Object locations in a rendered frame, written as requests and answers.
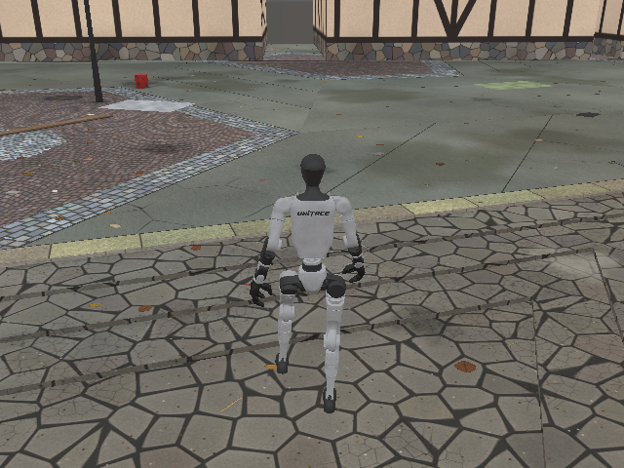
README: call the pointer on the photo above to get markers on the robot right forearm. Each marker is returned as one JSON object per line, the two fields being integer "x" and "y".
{"x": 356, "y": 254}

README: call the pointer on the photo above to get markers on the right robot upper arm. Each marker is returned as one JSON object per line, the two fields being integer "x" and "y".
{"x": 343, "y": 207}

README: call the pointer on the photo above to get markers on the right robot hand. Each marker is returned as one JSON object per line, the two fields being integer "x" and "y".
{"x": 351, "y": 268}

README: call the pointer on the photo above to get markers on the left robot upper arm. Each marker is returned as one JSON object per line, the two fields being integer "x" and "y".
{"x": 281, "y": 206}

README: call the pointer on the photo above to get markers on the robot left forearm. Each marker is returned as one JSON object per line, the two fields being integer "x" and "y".
{"x": 264, "y": 264}

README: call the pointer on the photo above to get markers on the robot torso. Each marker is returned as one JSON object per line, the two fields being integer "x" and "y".
{"x": 312, "y": 235}

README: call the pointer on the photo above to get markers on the right robot foot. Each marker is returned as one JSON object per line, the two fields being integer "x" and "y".
{"x": 329, "y": 405}

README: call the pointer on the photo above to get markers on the left robot hand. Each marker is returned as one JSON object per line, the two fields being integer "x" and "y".
{"x": 255, "y": 293}

